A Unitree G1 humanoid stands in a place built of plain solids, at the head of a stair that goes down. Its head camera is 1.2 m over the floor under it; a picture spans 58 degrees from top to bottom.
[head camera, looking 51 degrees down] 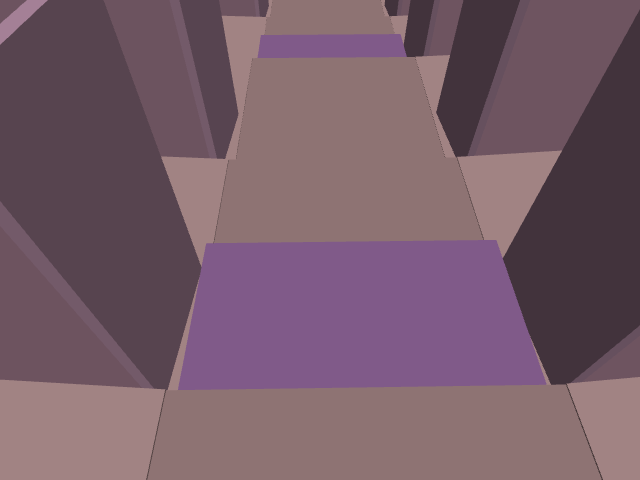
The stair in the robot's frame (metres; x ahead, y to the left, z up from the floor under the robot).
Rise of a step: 0.10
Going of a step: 0.60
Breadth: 1.12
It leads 1 degrees to the left of straight ahead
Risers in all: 3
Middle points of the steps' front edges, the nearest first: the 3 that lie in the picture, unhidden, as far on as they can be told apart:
0.44 -0.13 0.00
1.05 -0.12 -0.10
1.65 -0.11 -0.20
